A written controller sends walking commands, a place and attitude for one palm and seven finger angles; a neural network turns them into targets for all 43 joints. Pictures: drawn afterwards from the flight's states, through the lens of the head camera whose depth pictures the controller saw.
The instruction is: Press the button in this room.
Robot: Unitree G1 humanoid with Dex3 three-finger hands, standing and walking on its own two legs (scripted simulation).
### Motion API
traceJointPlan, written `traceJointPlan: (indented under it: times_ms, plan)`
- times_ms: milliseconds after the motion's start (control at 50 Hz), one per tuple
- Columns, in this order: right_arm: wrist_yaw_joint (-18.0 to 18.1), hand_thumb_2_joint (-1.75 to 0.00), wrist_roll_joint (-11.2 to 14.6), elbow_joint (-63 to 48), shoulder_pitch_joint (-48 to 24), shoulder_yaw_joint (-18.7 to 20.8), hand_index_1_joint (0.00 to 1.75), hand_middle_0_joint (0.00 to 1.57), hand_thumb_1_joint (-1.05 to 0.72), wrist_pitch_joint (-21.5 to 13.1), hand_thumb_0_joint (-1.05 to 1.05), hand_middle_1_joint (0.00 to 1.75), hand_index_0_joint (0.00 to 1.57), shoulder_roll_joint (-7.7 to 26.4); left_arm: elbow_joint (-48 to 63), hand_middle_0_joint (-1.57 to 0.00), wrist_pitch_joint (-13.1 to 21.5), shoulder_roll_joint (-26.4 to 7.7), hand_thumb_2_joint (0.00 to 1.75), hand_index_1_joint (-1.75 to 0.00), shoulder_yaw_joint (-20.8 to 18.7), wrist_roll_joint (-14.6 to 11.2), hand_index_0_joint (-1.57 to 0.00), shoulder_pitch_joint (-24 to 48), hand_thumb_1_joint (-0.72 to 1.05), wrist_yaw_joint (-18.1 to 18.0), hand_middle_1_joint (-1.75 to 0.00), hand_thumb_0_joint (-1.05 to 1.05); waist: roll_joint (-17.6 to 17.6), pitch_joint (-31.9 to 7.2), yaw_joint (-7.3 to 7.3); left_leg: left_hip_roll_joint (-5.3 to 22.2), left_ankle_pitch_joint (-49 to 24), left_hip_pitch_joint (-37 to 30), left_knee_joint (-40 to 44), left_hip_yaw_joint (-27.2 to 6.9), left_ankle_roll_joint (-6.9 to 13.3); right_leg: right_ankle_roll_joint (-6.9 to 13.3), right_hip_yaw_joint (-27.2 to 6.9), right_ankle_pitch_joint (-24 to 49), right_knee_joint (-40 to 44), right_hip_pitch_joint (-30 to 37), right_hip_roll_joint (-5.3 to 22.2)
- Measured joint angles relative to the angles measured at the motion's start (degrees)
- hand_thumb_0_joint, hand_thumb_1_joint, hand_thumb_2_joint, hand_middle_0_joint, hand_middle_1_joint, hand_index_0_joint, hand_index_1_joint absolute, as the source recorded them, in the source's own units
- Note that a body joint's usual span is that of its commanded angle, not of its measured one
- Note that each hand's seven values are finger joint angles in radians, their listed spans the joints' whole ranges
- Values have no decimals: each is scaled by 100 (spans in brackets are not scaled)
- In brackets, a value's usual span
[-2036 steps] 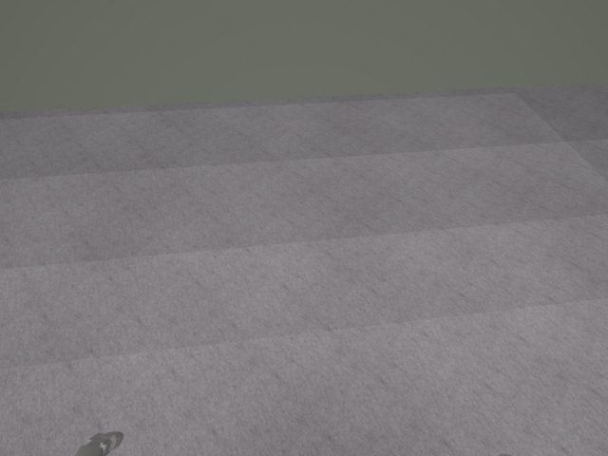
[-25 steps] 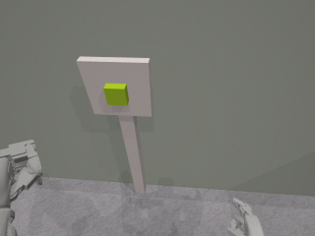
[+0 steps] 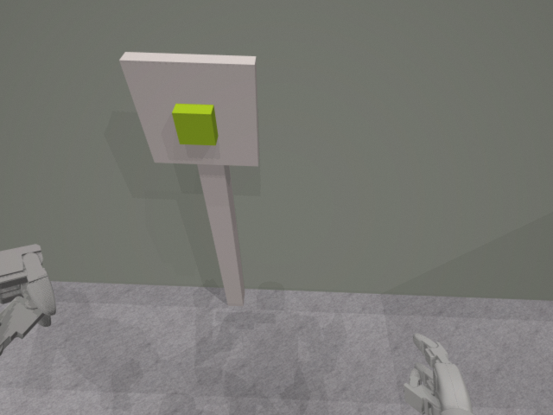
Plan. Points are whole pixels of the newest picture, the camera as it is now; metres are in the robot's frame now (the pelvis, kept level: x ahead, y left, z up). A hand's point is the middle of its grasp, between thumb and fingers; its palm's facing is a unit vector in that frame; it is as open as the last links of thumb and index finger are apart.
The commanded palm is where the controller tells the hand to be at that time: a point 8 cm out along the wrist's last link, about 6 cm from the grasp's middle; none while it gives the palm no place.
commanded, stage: step back with the hand held close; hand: left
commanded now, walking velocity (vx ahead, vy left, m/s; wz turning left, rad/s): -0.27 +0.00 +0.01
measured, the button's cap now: (196, 123) +0.57 +0.19 +0.11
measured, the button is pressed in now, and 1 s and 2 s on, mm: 0 0 0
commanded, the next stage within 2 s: stop stepping back and stand still in 0.72 s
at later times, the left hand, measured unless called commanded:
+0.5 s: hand (36, 367) +0.13 +0.23 +0.16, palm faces +0.32 -0.83 -0.46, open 3.1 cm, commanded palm +0.06 +0.27 +0.19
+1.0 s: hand out of the picture -0.03 +0.25 +0.18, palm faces +0.32 -0.87 -0.38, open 3.1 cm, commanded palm -0.07 +0.29 +0.19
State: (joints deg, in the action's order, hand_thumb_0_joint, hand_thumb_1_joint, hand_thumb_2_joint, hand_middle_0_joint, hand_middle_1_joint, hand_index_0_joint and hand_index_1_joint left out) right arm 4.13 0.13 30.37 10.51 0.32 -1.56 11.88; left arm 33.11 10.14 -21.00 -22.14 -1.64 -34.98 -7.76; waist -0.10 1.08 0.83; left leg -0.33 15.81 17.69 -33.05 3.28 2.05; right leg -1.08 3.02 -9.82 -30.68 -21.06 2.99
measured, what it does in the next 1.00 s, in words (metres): walks backwards: right foot, then left foot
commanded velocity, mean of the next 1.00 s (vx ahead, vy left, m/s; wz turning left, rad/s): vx -0.23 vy -0.02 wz -0.01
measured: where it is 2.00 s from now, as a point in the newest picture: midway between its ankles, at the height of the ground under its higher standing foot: outside the picture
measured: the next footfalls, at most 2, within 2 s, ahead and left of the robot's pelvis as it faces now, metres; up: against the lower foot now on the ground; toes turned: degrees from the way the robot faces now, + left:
right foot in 0.34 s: -0.04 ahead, -0.12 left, +0.00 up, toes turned +3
left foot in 0.72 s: -0.06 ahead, +0.09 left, +0.00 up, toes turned -1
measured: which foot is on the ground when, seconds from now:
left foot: down 0.00-0.56, up 0.58-0.70, down 0.72-1.00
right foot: down 0.00-0.20, up 0.22-0.32, down 0.34-0.72, up 0.74-1.00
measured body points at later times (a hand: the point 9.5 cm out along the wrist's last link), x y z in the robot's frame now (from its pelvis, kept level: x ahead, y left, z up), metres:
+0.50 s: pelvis -0.07 -0.01 +0.00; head -0.02 +0.02 +0.45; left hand +0.11 +0.27 +0.18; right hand +0.12 -0.23 -0.08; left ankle +0.02 +0.10 -0.73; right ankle -0.08 -0.13 -0.73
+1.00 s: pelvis -0.21 +0.01 +0.02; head -0.21 +0.06 +0.46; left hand -0.05 +0.29 +0.21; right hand -0.04 -0.19 -0.05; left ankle -0.10 +0.10 -0.73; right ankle -0.27 -0.12 -0.69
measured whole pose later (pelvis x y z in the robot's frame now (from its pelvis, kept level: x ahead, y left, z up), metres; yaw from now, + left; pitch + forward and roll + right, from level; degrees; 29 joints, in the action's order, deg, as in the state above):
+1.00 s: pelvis -0.21 +0.01 +0.02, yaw -1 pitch +2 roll -4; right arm 2.2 -1.6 34.5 13.0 -2.4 -7.1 6.8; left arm 40.5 11.1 -24.2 -20.4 -2.0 -38.7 -8.5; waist 2.6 -2.3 -0.4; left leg 1.4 3.0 21.2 -20.8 -1.1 1.9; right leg -0.5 1.2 -28.8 -42.4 -16.0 -2.9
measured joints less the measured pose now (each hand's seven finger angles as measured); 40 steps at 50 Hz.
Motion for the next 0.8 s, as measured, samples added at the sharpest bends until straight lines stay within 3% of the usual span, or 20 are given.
traceJointPlan:
  times_ms: [100,180,280,340,360,440,500,560,660,700,740,800]
  plan:
    - [-20,-90,-33,21,38,-50,30,21,-90,-87,1,30,20,14,65,-130,70,153,89,-150,162,58,-131,79,89,-45,-150,1,-4,-43,20,53,101,327,-287,-95,4,42,61,151,47,-164,-75]
    - [6,-90,-59,108,109,-72,30,21,-90,-93,1,30,20,44,252,-131,161,66,89,-150,186,57,-131,72,89,-120,-150,1,84,-28,-24,41,-53,475,-324,-166,11,40,77,229,109,-249,-100]
    - [70,-90,-79,170,372,-25,30,21,-90,-205,1,30,20,-28,207,-131,260,-155,89,-150,5,158,-131,107,89,-136,-150,1,-9,-85,-237,55,-288,539,-138,-421,56,-17,-133,-486,-875,-255,-420]
    - [25,-90,-88,226,529,-44,30,21,-90,-302,1,30,20,-133,284,-131,354,-303,89,-150,-245,124,-131,-38,89,-129,-150,1,60,-310,-225,40,-389,717,-58,-493,17,18,-230,-481,-802,233,-560]
    - [0,-90,-99,255,499,-63,30,21,-90,-335,1,30,20,-156,313,-131,408,-312,89,-150,-330,98,-131,-99,89,-126,-150,1,117,-355,-172,46,-403,808,-65,-440,1,46,-284,-797,-537,347,-562]
    - [-76,-90,-162,392,3,-92,30,21,-90,-420,1,30,20,-133,246,-130,515,-155,90,-150,-232,23,-131,8,89,-45,-150,1,124,-14,-57,140,-622,994,18,-310,-70,145,-394,-785,-3,373,-620]
    - [-114,-90,-136,383,-299,-93,30,21,-90,-368,1,30,20,-122,286,-130,444,-170,90,-150,31,-19,-131,58,89,32,-150,1,96,210,-70,183,-914,958,268,-292,-92,144,-411,-546,63,308,-655]
    - [-112,-90,-91,259,-402,-78,30,21,-90,-274,1,30,20,-127,449,-130,432,-324,89,-150,96,-60,-131,-145,89,98,-150,1,48,184,-144,256,-1040,998,280,-302,-113,171,-408,-460,70,260,-726]
    - [-21,-90,-46,267,-165,70,30,21,-90,-109,1,30,20,-33,578,-131,479,-536,89,-149,-22,-68,-131,-369,89,55,-150,1,48,-295,-151,-16,256,1042,-1128,-548,-229,160,-433,-295,163,213,-667]
    - [33,-90,-71,308,-53,92,30,21,-90,-22,1,30,20,16,510,-131,485,-509,89,-149,-134,-58,-131,-296,89,8,-150,1,96,-460,-138,-28,240,670,-867,-536,-229,92,-434,-199,234,161,-609]
    - [91,-90,-67,339,-52,93,30,20,-90,-15,1,30,20,51,346,-131,507,-441,89,-149,-218,-67,-131,-73,89,-42,-150,1,169,-437,-186,-87,92,360,-94,-523,-29,29,-408,-184,49,-38,-510]
    - [44,-90,-140,402,-126,83,30,20,-90,-140,1,30,20,-69,-88,-131,459,-294,89,-150,-194,-66,-131,287,89,-73,-150,1,316,-184,-100,-184,-371,377,207,-435,139,74,-613,-1115,-1110,-461,-565]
